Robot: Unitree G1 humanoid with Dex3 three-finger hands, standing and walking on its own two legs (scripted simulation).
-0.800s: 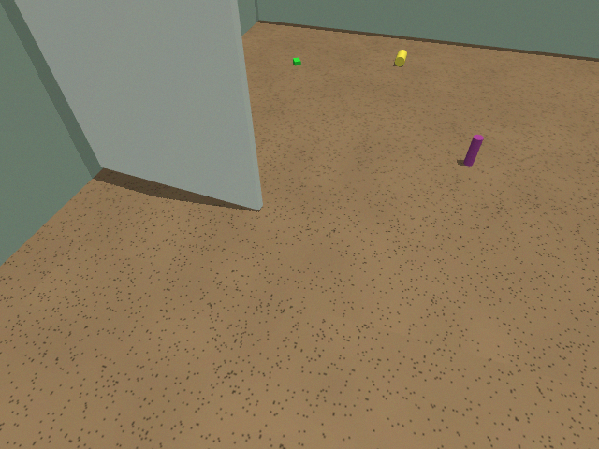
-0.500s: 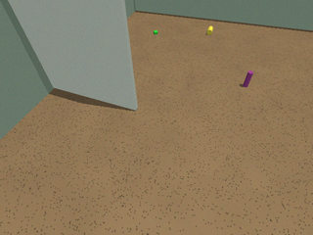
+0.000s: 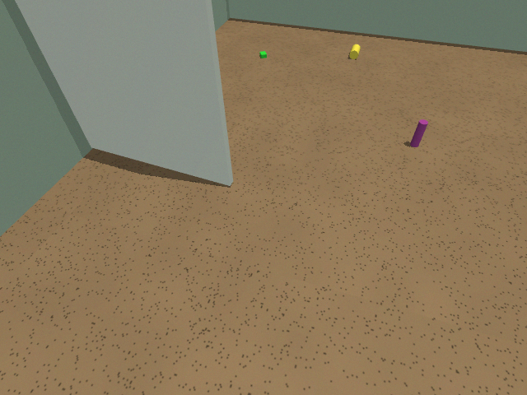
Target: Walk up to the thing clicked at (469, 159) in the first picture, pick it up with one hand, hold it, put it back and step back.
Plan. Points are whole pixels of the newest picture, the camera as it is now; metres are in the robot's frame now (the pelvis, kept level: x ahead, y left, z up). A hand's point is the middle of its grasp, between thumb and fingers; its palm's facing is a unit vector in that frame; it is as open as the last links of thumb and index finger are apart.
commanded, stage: stand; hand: left
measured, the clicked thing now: (418, 133) +1.58 -0.87 -0.70
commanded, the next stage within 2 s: walk up in 0.32 s
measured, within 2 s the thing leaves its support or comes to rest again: neither
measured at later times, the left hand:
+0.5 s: hand out of the picture +0.13 +0.25 -0.14, palm faces -0.16 -0.93 -0.34, open 7.4 cm
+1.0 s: hand (235, 308) +0.33 +0.08 -0.16, palm faces -0.36 -0.88 -0.32, open 7.4 cm
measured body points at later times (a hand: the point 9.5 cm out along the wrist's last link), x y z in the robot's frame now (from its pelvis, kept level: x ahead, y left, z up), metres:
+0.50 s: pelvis +0.02 -0.02 -0.01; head +0.02 -0.02 +0.44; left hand +0.13 +0.30 -0.12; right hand +0.06 -0.35 -0.12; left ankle +0.00 +0.12 -0.75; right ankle +0.03 -0.17 -0.71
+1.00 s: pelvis +0.19 -0.16 -0.01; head +0.20 -0.16 +0.43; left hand +0.35 +0.12 -0.13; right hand +0.15 -0.49 -0.12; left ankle +0.34 -0.07 -0.72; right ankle +0.12 -0.25 -0.75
